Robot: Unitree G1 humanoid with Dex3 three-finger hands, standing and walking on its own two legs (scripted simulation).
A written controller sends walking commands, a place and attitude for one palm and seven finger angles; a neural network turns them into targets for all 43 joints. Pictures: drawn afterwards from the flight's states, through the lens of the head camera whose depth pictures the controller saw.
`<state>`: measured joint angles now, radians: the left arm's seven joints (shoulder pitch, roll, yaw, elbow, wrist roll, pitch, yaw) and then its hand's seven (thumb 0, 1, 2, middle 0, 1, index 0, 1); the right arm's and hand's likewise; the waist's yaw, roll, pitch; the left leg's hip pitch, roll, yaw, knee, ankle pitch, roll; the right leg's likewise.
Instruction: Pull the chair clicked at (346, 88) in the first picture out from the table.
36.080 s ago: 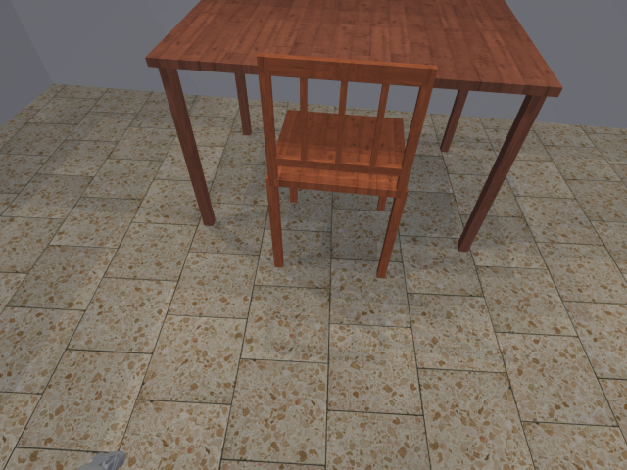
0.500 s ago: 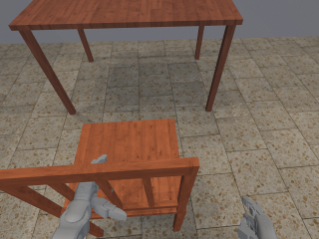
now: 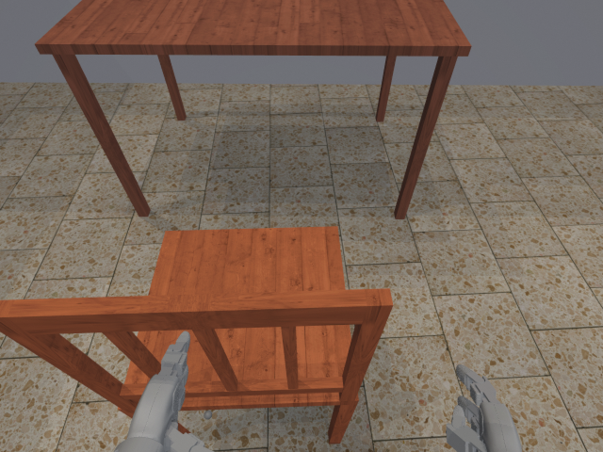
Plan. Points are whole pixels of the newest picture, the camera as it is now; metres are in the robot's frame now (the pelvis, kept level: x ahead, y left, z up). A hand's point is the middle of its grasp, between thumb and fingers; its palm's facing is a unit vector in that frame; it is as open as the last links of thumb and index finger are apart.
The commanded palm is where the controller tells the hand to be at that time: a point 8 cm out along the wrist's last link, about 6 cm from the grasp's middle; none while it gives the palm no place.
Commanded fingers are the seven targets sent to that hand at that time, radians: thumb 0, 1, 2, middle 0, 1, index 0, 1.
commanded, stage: draw the fingers out of the gap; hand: left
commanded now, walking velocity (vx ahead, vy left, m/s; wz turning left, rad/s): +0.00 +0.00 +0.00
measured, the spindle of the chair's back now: (219, 359) +0.26 +0.13 -0.05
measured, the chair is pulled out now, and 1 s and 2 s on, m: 0.67 0.67 0.67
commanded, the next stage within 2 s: draw the hand back to the body in 0.38 s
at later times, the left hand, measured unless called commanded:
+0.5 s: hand out of the picture +0.13 +0.13 -0.02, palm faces -0.03 -0.99 -0.12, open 17.5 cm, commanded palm +0.10 +0.18 +0.01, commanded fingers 0.00 -0.55 0.20 0.00 0.00 0.00 0.00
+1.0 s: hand (156, 439) +0.15 +0.16 +0.05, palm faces -0.01 -1.00 -0.09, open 17.3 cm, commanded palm +0.11 +0.23 +0.10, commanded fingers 0.00 -0.33 0.31 -0.03 -0.05 -0.03 -0.05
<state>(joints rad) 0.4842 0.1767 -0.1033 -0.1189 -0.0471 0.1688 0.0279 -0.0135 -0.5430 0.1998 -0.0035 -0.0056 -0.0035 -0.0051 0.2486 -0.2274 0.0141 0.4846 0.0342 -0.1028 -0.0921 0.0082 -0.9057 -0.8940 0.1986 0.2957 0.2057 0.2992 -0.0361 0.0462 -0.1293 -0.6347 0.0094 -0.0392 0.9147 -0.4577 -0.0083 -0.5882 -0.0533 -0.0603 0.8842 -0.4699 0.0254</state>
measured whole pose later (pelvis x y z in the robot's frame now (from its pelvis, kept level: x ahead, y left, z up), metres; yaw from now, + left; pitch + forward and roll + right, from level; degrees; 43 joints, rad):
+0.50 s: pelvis +0.00 +0.00 -0.01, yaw +0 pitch +11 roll -2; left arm 0.73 0.19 -0.13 -0.32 -0.03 0.17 0.02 -0.01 -0.54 0.20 0.00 0.00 0.00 0.00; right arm 0.26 -0.21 0.00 0.44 0.04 -0.10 -0.11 0.01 -0.90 -0.89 0.20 0.30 0.21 0.30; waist -0.03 0.05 -0.16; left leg -0.70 0.02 -0.06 1.00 -0.49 -0.01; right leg -0.64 -0.05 -0.08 0.95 -0.50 0.02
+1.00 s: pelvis -0.01 -0.01 -0.02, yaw +0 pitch +10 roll -2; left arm 0.75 0.27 0.04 -0.39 -0.24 -0.18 -0.13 -0.02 -0.53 0.21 -0.01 -0.01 -0.06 -0.03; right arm 0.20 -0.16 -0.02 0.53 0.08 -0.13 -0.10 0.01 -0.91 -0.89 0.20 0.30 0.21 0.30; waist 0.00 0.07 -0.13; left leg -0.71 0.03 -0.07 1.04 -0.51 -0.02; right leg -0.65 -0.03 -0.08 0.99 -0.51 0.01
